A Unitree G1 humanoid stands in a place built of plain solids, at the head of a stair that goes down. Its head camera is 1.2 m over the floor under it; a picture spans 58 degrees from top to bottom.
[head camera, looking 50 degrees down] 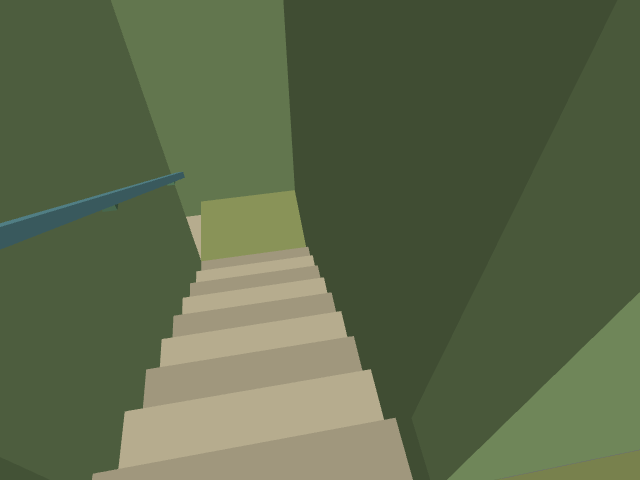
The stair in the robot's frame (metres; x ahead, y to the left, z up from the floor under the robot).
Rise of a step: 0.19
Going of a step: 0.24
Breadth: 0.90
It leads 10 degrees to the left of straight ahead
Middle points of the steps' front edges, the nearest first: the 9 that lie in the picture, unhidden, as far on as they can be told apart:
0.36 0.21 -0.18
0.60 0.25 -0.37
0.84 0.29 -0.56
1.07 0.33 -0.74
1.31 0.38 -0.93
1.54 0.42 -1.11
1.78 0.46 -1.30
2.02 0.50 -1.48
2.25 0.54 -1.67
